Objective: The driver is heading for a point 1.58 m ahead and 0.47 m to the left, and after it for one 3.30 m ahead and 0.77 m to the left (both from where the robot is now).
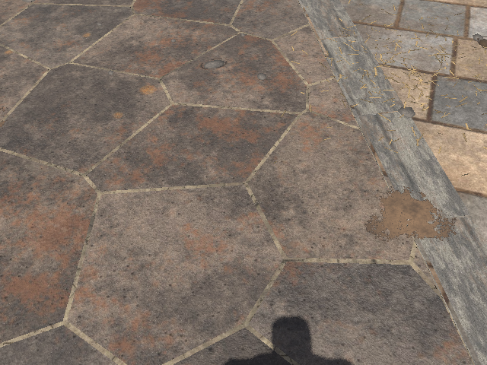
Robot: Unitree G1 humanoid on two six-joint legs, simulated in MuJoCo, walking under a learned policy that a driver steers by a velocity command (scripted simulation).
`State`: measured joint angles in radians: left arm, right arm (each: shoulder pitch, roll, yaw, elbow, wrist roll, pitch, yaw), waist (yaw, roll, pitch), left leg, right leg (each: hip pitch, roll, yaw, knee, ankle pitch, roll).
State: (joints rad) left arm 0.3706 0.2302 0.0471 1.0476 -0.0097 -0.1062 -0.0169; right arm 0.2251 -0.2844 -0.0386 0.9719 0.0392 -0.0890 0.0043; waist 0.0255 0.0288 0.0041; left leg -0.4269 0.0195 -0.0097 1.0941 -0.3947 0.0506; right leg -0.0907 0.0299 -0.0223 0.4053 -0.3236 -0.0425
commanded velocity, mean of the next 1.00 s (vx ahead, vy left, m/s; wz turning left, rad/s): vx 0.47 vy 0.00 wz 0.00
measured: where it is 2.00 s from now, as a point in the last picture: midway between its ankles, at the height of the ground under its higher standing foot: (234, 201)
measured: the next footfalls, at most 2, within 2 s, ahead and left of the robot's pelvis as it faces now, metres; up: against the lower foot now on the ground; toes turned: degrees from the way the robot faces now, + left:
left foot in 0.30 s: +0.34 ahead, +0.14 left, +0.00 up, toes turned +2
right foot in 0.86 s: +0.64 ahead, -0.09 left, +0.00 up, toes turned -2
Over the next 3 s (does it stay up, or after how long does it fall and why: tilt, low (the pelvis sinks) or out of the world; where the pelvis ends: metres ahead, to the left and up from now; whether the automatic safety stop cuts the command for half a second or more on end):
stays up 1.37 0.35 0.00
